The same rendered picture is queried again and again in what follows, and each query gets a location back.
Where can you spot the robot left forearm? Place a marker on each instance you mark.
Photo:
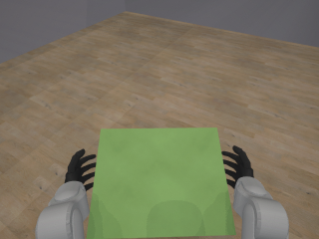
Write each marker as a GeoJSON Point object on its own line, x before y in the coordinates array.
{"type": "Point", "coordinates": [64, 216]}

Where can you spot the robot left hand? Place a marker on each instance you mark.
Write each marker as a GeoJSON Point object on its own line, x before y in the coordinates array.
{"type": "Point", "coordinates": [75, 171]}

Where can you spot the robot right hand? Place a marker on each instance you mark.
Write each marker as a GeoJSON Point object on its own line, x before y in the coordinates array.
{"type": "Point", "coordinates": [242, 165]}

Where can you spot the carton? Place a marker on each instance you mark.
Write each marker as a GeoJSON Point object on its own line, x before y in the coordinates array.
{"type": "Point", "coordinates": [159, 182]}

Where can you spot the robot right forearm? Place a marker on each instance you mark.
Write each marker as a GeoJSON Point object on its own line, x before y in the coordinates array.
{"type": "Point", "coordinates": [262, 217]}

